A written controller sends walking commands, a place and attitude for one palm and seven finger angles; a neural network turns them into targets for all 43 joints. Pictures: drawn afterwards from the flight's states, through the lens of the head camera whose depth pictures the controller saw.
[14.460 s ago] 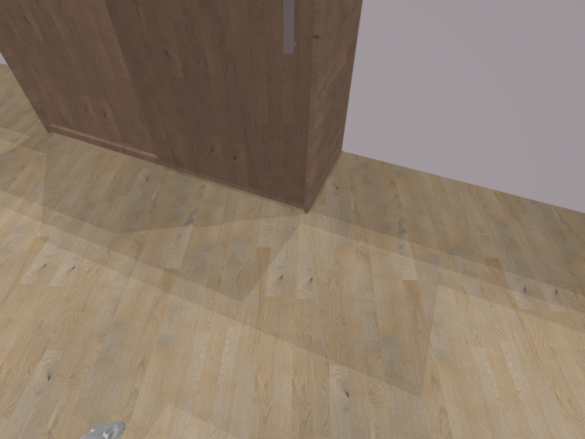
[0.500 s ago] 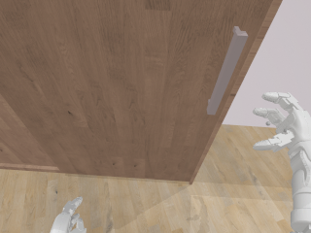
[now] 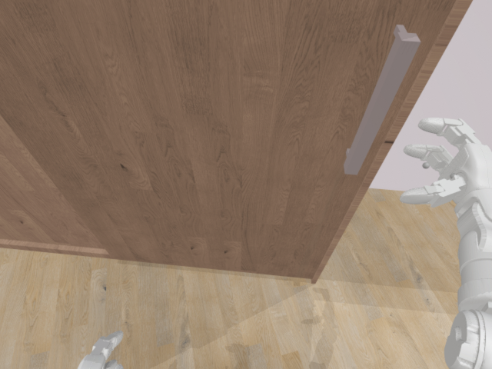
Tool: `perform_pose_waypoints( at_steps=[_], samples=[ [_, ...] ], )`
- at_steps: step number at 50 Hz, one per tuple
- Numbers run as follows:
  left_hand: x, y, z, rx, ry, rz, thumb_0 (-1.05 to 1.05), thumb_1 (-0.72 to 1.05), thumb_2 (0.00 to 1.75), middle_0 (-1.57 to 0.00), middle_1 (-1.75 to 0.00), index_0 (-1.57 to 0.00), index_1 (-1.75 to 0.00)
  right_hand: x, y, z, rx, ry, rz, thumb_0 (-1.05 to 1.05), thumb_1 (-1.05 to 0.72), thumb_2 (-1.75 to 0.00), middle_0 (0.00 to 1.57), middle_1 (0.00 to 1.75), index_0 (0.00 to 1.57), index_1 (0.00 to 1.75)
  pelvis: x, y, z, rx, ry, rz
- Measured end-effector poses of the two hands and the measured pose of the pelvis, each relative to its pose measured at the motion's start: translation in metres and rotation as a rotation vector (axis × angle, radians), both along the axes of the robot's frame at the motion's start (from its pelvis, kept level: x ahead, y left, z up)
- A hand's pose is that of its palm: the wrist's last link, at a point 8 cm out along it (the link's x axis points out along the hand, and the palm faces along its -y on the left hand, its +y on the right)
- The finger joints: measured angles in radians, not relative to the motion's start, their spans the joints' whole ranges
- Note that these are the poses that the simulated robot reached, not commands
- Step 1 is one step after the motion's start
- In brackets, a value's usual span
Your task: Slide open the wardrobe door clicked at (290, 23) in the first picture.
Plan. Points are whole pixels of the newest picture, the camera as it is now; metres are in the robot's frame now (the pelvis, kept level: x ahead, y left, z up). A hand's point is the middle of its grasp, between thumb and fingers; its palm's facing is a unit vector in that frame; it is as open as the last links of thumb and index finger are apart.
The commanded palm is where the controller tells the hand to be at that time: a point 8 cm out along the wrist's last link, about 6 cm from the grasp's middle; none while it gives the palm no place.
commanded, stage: move the hooked fingers beside the handle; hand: right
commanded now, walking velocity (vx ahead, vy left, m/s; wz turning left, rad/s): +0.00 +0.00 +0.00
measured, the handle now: (371, 110) +0.53 -0.16 +0.15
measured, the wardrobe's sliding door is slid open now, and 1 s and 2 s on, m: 0.00 0.00 0.00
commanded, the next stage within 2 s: feel for the door with the fingertips in 1.10 s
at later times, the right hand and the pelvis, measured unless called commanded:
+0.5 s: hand (412, 146) +0.46 -0.22 +0.13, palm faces -0.01 +1.00 +0.02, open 14.0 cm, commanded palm +0.43 -0.27 +0.13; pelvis +0.00 -0.01 +0.00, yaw +2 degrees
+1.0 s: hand (403, 145) +0.47 -0.21 +0.13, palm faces +0.00 +1.00 +0.01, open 14.0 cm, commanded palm +0.44 -0.27 +0.13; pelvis +0.01 -0.01 -0.01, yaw +1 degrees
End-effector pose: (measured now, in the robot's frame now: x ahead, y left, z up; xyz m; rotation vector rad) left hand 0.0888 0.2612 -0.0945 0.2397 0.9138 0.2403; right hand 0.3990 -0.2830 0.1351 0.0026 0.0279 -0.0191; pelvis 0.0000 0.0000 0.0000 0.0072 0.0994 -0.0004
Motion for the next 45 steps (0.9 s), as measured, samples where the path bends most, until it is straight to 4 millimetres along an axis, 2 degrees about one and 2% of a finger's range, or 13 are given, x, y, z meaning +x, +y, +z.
perform_pose_waypoints(
  at_steps=[11, 21, 26, 32, 40, 45],
  samples=[
    [-0.042, 0.003, -0.008, 0.002, 0.124, 0.065, 0.01, 0.9, 0.9, -0.2, -0.3, -0.2, -0.3, 0.027, 0.005, 0.001, 0.005, -0.023, 0.025, -0.01, 0.5, -0.3, 0.3, 1.2, 0.3, 1.2, 0.001, -0.005, -0.003, 0.002, 0.04, 0.016],
    [-0.061, -0.006, -0.012, -0.011, 0.188, 0.092, 0.01, 0.9, 0.9, -0.2, -0.3, -0.2, -0.3, 0.044, 0.011, 0.0, 0.009, -0.042, 0.025, -0.01, 0.5, -0.3, 0.3, 1.2, 0.3, 1.2, 0.001, -0.01, -0.004, 0.005, 0.067, 0.026],
    [-0.059, -0.01, -0.011, -0.024, 0.184, 0.099, 0.01, 0.9, 0.9, -0.2, -0.3, -0.2, -0.3, 0.044, 0.009, -0.004, 0.015, -0.027, 0.03, -0.01, 0.5, -0.3, 0.3, 1.2, 0.3, 1.2, 0.004, -0.012, -0.004, 0.006, 0.069, 0.032],
    [-0.048, -0.013, -0.011, -0.026, 0.168, 0.081, 0.01, 0.9, 0.9, -0.2, -0.3, -0.2, -0.3, 0.038, 0.007, -0.007, 0.006, -0.03, 0.021, -0.01, 0.5, -0.3, 0.3, 1.2, 0.3, 1.2, 0.005, -0.014, -0.004, 0.009, 0.065, 0.026],
    [-0.028, -0.014, -0.01, -0.019, 0.132, 0.045, 0.01, 0.9, 0.9, -0.2, -0.3, -0.2, -0.3, 0.041, 0.014, -0.005, 0.008, -0.023, 0.028, -0.01, 0.5, -0.3, 0.3, 1.2, 0.3, 1.2, 0.005, -0.014, -0.005, 0.011, 0.064, 0.014],
    [-0.023, -0.014, -0.01, -0.02, 0.121, 0.036, 0.01, 0.9, 0.9, -0.2, -0.3, -0.2, -0.3, 0.046, 0.02, -0.006, 0.01, -0.018, 0.03, -0.01, 0.5, -0.3, 0.3, 1.2, 0.3, 1.2, 0.005, -0.013, -0.006, 0.01, 0.069, 0.013]
  ],
)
